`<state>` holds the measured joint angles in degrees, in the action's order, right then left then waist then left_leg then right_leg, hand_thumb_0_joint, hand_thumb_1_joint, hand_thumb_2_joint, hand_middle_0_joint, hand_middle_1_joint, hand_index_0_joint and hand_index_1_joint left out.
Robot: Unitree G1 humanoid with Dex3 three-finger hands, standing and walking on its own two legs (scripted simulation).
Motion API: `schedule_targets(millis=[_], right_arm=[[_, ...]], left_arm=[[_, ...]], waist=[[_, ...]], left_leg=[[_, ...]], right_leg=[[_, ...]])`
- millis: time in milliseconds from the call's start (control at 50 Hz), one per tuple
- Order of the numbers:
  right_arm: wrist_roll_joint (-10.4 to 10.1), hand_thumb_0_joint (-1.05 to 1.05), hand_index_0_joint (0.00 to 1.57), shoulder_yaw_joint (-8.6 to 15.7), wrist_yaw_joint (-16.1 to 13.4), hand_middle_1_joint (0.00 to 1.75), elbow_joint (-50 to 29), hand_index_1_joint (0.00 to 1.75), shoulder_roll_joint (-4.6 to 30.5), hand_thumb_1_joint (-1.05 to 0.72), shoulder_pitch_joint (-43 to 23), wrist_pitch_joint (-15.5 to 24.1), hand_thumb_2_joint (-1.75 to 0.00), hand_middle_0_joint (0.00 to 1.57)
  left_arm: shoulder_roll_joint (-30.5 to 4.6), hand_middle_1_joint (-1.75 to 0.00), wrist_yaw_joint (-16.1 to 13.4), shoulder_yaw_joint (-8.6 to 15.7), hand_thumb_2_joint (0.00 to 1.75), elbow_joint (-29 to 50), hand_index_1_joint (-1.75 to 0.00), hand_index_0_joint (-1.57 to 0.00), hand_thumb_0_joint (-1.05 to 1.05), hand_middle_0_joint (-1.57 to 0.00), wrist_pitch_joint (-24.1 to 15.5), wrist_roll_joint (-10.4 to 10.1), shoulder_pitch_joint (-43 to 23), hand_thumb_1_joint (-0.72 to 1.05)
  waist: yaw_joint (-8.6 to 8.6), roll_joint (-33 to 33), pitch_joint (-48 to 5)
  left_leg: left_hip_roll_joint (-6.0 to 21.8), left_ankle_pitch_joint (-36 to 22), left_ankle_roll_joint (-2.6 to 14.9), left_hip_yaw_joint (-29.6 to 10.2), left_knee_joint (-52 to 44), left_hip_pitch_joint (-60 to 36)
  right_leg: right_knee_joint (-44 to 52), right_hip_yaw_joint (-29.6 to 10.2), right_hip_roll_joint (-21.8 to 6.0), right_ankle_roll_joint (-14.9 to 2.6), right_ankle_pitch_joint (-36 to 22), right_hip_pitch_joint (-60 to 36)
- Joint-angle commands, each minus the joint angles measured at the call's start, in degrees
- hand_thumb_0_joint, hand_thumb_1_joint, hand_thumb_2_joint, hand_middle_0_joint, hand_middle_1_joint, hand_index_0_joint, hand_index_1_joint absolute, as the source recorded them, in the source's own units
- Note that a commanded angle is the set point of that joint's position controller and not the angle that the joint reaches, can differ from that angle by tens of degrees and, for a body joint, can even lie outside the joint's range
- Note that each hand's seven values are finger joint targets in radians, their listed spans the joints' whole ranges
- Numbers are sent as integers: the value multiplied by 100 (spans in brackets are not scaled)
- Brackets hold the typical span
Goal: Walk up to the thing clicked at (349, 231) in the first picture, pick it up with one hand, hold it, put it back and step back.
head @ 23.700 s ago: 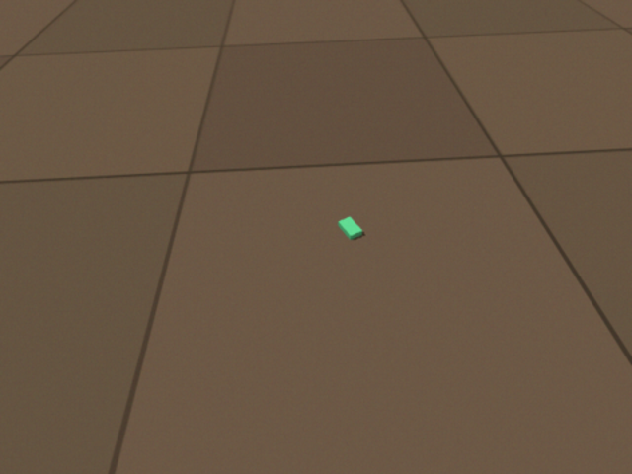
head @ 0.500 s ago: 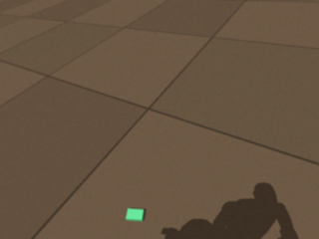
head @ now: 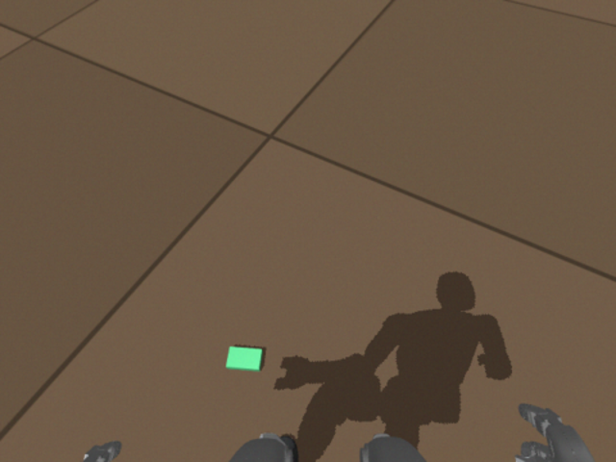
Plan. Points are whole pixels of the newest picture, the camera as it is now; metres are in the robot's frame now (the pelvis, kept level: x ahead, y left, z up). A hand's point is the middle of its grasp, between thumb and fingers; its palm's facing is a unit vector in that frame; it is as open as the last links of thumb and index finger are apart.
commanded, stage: walk up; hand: left
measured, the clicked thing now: (244, 358) +0.44 +0.25 -0.74
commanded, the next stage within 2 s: stand in 1.24 s
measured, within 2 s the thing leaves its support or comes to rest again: neither
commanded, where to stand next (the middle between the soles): +0.07 +0.01 m, yaw -2 degrees
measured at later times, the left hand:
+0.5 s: hand out of the picture -0.04 +0.27 -0.13, palm faces +0.06 -0.93 -0.36, open 7.4 cm
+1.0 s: hand out of the picture +0.01 +0.27 -0.12, palm faces +0.03 -0.85 -0.52, open 7.4 cm
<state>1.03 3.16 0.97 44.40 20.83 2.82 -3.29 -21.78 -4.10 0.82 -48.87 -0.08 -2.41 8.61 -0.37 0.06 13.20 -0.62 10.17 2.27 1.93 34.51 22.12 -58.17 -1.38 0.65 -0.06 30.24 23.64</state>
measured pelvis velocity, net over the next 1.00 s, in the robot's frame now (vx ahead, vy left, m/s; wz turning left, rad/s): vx -0.02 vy -0.02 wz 0.04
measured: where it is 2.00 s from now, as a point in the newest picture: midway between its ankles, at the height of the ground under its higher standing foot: outside the picture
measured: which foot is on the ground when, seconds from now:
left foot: down 0.00-0.14, up 0.16-0.46, down 0.48-0.88, up 0.90-1.00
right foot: up 0.00-0.08, down 0.10-0.50, up 0.52-0.82, down 0.84-1.00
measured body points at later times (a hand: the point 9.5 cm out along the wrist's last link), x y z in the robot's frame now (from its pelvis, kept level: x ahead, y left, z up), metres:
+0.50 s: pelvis -0.07 +0.00 +0.01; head -0.07 +0.01 +0.46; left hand -0.04 +0.32 -0.10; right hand -0.02 -0.33 -0.10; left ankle -0.11 +0.11 -0.72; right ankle -0.01 -0.10 -0.72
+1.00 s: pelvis -0.02 -0.02 -0.01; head +0.03 -0.06 +0.44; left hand +0.01 +0.31 -0.08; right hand +0.07 -0.32 -0.15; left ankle -0.07 +0.12 -0.66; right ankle +0.08 -0.16 -0.72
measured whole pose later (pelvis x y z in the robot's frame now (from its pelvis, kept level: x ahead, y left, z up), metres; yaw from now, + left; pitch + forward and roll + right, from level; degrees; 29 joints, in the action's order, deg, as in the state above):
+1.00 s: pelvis -0.02 -0.02 -0.01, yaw +2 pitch -3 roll +0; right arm 1.6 4.2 2.5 45.0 24.5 14.5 -4.2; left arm -21.0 -2.9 1.8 -49.5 -4.1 1.0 16.7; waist 1.3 7.6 8.8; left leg 0.3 31.0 1.9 -3.1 66.1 23.1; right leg -37.1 2.2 -3.9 1.0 10.9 23.4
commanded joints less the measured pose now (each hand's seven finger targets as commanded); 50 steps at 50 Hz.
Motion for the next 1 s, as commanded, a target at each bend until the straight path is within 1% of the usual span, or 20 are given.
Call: schedule_targets(millis=[0,80,120,140,200,220,300,380,440,480,500,520,580,700,760,820,860,880,900,980], right_arm=[[-48,0,20,382,-152,30,-404,30,1325,-90,152,-18,-90,20],[-163,0,20,355,-139,30,-445,30,1333,-90,-112,-45,-90,20],[-185,0,20,274,-188,30,-424,30,960,-90,155,-22,-90,20],[-100,0,20,388,-310,30,-393,30,1272,-90,-27,-66,-90,20],[-143,0,20,432,-216,30,-60,30,1365,-90,440,-26,-90,20],[-184,0,20,379,-206,30,97,30,1263,-90,786,33,-90,20],[-143,0,20,338,-150,30,238,30,1558,-90,1017,409,-90,20],[27,0,20,239,-91,30,67,30,1297,-90,634,626,-90,20],[86,0,20,352,-120,30,535,30,1111,-90,1738,707,-90,20],[295,0,20,554,-170,30,545,30,1941,-90,2446,744,-90,20],[169,0,20,610,-166,30,375,30,2311,-90,2183,750,-90,20],[41,0,20,575,-162,30,307,30,2216,-90,1756,820,-90,20],[51,0,20,330,-120,30,141,30,1557,-90,1374,935,-90,20],[188,0,20,384,72,30,-185,30,1599,-90,1055,631,-90,20],[215,0,20,341,126,30,-313,30,1426,-90,1158,364,-90,20],[74,0,20,275,152,30,-348,30,1112,-90,1673,201,-90,20],[17,0,20,204,101,30,-335,30,851,-90,2427,126,-90,20],[55,0,20,344,43,30,-380,30,1261,-90,2283,12,-90,20],[62,0,20,433,10,30,-309,30,1501,-90,1974,-22,-90,20],[81,0,20,553,99,30,-281,30,1467,-90,1795,-143,-90,20]], left_arm=[[-1026,-30,-20,455,90,66,-30,-20,0,-20,-6,136,1044,90],[-1101,-30,162,590,90,64,-30,-20,0,-20,59,394,1222,90],[-1832,-30,230,755,90,445,-30,-20,0,-20,48,485,572,90],[-2211,-30,228,786,90,678,-30,-20,0,-20,27,537,175,90],[-1398,-30,191,648,90,741,-30,-20,0,-20,2,477,-239,90],[-1256,-30,194,651,90,762,-30,-20,0,-20,-6,512,-463,90],[-1353,-30,469,784,90,855,-30,-20,0,-20,-8,716,454,90],[-1523,-30,603,866,90,590,-30,-20,0,-20,48,558,1442,90],[-1510,-30,659,679,90,807,-30,-20,0,-20,78,473,763,90],[-783,-30,678,565,90,1142,-30,-20,0,-20,87,404,81,90],[-1317,-30,637,703,90,1140,-30,-20,0,-20,43,479,-292,90],[-1582,-30,687,757,90,1031,-30,-20,0,-20,-16,424,-172,90],[-1365,-30,785,690,90,446,-30,-20,0,-20,-80,338,957,90],[-1328,-30,656,603,90,204,-30,-20,0,-20,-236,203,986,90],[-1295,-30,340,581,90,-80,-30,-20,0,-20,-333,195,1189,90],[-1578,-30,84,680,90,-433,-30,-20,0,-20,-505,253,2052,90],[-2135,-30,3,762,90,-151,-30,-20,0,-20,-611,380,2145,90],[-2301,-30,-42,788,90,29,-30,-20,0,-20,-542,309,1719,90],[-2209,-30,-49,785,90,97,-30,-20,0,-20,-517,324,1478,90],[-1926,-30,-112,684,90,224,-30,-20,0,-20,-439,339,1235,90]], waist=[[32,1026,-1825],[321,481,-1795],[229,-1738,-1145],[400,-1767,-1068],[21,-604,-816],[-117,-710,-1097],[513,-1459,-2109],[846,-1134,-1532],[-63,-477,-1264],[-447,1335,-618],[-573,761,90],[-328,619,544],[108,606,-49],[-14,1829,-70],[9,1324,-260],[339,-437,-1182],[93,-1188,-1624],[105,-1066,-1606],[108,-929,-1510],[64,-1010,-1368]], left_leg=[[1621,-3487,1262,-1271,-282,-877],[1361,-926,613,-1335,134,236],[-475,2307,-148,-365,2254,1192],[-542,2931,-204,-1159,3575,679],[-663,1830,-220,-1295,4409,432],[-723,1540,-273,-1123,4249,642],[-307,1886,-482,-84,1918,1085],[-160,2474,-270,-88,-277,678],[-362,693,99,370,-2065,-2012],[1939,3670,761,-3613,-2583,-3206],[2745,4867,1274,-4302,-2994,-1649],[2748,4754,1397,-4004,-3300,-823],[1351,2020,807,-1588,-2570,-1850],[856,2103,743,-385,-2441,-77],[879,919,850,-267,-1397,61],[312,19,452,136,1367,-313],[-75,2326,32,-626,3000,532],[182,2480,27,-700,3392,629],[399,2461,-16,-842,3547,829],[354,1652,-109,-975,3748,622]], right_leg=[[571,169,-62,-8,-388,-560],[1982,23,-157,-440,-1477,-1381],[3752,-2832,-2296,-1455,-2256,-594],[3964,-3477,-2852,-2088,-2787,505],[3496,-1569,-1651,-1381,-3077,489],[3492,-1130,-1323,-1116,-2121,-39],[3943,-1333,-1054,-1063,1119,-2577],[3821,-1706,-1517,-1274,476,-2831],[3308,-467,-790,-505,553,-695],[362,406,288,-51,290,2994],[120,-572,-417,-68,-171,2974],[-160,-866,-675,-148,-645,2220],[243,-576,-286,-69,-1349,1893],[1477,226,-458,178,-1733,-117],[2064,460,-337,132,-2302,-823],[3345,563,-148,186,-3412,-2019],[3745,-2578,-2302,-531,-3939,-2265],[3693,-3144,-2680,-1299,-3101,-1899],[3734,-3232,-2651,-1573,-2407,-1650],[3458,-1385,-1766,-1006,-1848,-614]])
